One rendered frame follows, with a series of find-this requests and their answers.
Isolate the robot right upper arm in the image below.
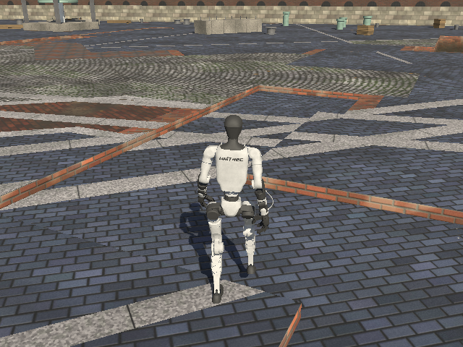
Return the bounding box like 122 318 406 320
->
247 147 263 189

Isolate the robot right foot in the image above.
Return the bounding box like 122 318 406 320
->
247 264 256 274

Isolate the robot right shin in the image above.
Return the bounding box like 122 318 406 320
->
245 225 255 266

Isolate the robot left upper arm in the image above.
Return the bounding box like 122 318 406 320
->
199 145 218 184

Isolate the left robot forearm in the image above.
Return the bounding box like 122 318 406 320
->
197 174 208 197

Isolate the robot right hand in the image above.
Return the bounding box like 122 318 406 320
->
252 214 269 234

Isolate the right robot forearm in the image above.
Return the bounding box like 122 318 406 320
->
255 179 268 215

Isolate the robot left hand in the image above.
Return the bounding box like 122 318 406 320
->
198 193 215 207

